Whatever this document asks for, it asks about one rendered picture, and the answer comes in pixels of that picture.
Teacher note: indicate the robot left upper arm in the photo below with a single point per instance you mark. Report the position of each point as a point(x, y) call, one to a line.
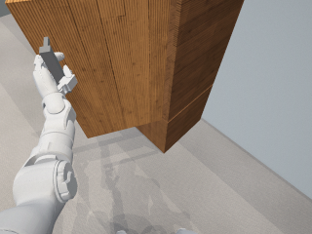
point(41, 192)

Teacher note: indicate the handle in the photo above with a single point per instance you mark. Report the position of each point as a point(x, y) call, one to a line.
point(48, 56)

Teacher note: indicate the cupboard door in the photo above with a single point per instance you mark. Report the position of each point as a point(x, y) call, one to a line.
point(117, 50)

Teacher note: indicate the left robot hand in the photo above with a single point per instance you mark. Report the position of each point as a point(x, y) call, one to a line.
point(46, 83)

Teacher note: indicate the left robot forearm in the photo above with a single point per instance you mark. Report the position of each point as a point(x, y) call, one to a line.
point(57, 137)

